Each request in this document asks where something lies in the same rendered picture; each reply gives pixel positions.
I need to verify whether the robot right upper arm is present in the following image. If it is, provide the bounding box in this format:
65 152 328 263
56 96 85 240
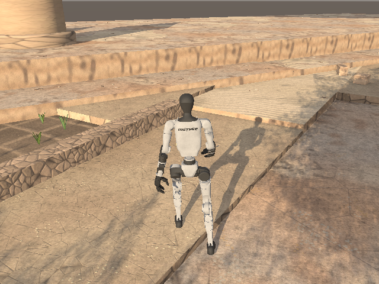
200 118 215 150

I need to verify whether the humanoid robot torso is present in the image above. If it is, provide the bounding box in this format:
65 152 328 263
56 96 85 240
174 117 202 178

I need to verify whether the right robot hand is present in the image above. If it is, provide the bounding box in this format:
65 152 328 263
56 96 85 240
201 148 215 157

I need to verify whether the robot left upper arm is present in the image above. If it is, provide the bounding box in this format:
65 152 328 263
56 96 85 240
162 120 175 154

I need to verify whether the left robot thigh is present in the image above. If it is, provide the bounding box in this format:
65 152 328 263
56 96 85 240
170 164 182 192

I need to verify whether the left robot hand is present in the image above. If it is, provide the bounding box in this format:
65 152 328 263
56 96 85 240
155 176 169 193

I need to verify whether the left robot forearm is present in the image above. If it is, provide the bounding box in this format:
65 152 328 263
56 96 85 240
156 145 168 177

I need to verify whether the right robot forearm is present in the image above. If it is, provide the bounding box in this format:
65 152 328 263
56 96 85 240
208 141 216 154

